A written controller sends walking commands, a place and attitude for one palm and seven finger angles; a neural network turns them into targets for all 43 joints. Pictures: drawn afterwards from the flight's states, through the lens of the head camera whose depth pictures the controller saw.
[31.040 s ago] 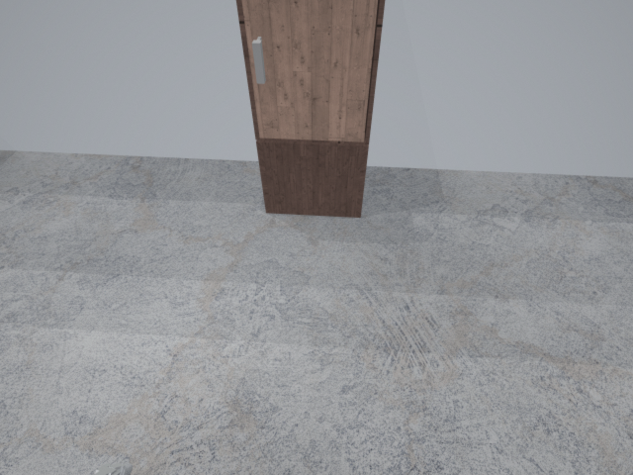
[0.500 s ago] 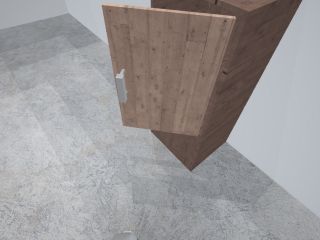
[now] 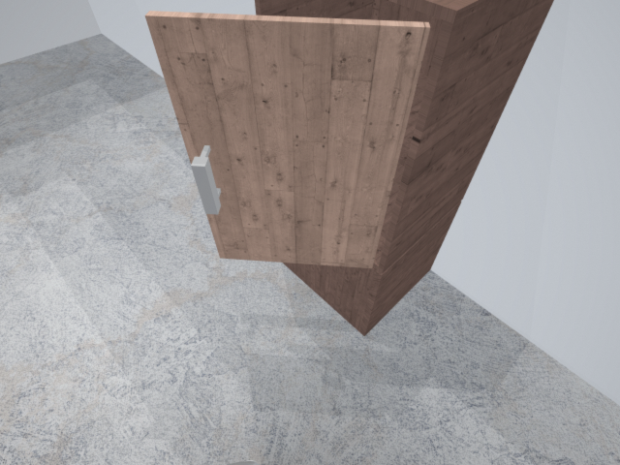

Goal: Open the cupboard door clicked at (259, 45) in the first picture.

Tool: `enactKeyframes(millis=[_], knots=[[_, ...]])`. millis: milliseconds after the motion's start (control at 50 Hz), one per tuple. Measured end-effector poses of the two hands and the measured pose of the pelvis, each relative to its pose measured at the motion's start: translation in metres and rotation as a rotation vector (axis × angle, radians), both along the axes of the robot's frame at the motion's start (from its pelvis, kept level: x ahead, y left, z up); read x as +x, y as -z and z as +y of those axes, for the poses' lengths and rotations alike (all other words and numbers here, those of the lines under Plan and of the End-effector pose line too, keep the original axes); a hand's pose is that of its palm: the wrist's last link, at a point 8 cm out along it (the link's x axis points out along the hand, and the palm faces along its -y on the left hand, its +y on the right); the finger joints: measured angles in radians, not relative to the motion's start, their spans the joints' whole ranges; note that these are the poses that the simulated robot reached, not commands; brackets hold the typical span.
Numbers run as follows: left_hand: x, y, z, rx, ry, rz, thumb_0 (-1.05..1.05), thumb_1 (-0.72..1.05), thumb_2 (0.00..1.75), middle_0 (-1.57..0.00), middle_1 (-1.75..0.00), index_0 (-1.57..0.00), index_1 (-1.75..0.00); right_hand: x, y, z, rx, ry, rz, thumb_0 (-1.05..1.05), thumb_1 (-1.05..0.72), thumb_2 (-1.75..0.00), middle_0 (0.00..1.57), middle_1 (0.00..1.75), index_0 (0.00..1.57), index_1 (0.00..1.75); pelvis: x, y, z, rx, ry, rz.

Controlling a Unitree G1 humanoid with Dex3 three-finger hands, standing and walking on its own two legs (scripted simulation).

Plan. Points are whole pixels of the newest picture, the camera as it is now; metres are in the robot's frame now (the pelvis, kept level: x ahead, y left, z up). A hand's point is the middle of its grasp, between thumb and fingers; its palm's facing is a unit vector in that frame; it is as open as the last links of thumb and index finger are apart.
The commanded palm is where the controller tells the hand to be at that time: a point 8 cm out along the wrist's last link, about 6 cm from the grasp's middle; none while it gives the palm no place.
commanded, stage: come to a stop and stand still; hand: left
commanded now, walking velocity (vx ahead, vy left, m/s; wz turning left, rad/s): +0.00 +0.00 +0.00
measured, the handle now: (209, 179) +0.61 +0.24 -0.03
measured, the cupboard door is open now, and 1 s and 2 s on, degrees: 41 41 41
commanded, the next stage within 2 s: look again from close up in 0.56 s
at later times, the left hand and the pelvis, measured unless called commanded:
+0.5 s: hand out of the picture +0.01 +0.18 -0.16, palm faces -0.01 -0.97 -0.23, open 7.3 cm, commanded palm none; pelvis +0.00 -0.01 +0.01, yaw +0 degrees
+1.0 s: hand out of the picture +0.02 +0.17 -0.16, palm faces -0.01 -0.97 -0.23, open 7.4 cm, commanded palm none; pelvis +0.00 -0.02 +0.01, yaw -1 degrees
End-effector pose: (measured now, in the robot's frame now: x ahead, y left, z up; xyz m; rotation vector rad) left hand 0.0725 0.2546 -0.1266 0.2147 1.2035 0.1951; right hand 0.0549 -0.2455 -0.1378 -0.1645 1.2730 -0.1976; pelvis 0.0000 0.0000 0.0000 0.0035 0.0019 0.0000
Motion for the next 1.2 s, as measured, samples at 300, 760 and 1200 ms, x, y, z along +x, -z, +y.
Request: enactKeyframes(millis=[300,760,1200], knots=[[-0.026,0.009,-0.042,-0.100,-0.031,0.071,0.00,0.93,0.90,-0.21,-0.30,-0.20,-0.30,-0.060,-0.010,0.006,0.024,-0.004,0.156,0.00,-0.91,-0.90,0.20,0.30,0.20,0.30,0.001,-0.012,-0.014,-0.012,-0.013,-0.002],[-0.069,-0.005,-0.031,-0.030,-0.004,0.147,0.01,0.91,0.90,-0.20,-0.30,-0.20,-0.30,-0.044,0.003,0.013,0.078,-0.039,0.053,0.00,-0.92,-0.90,0.20,0.30,0.20,0.30,-0.002,-0.011,-0.009,0.011,0.011,-0.024],[-0.044,-0.003,-0.040,-0.038,0.020,0.100,0.01,0.91,0.90,-0.21,-0.30,-0.20,-0.30,-0.038,-0.008,-0.019,0.021,-0.040,0.063,0.00,-0.91,-0.90,0.20,0.30,0.20,0.30,-0.002,-0.014,-0.025,0.009,0.010,-0.027]])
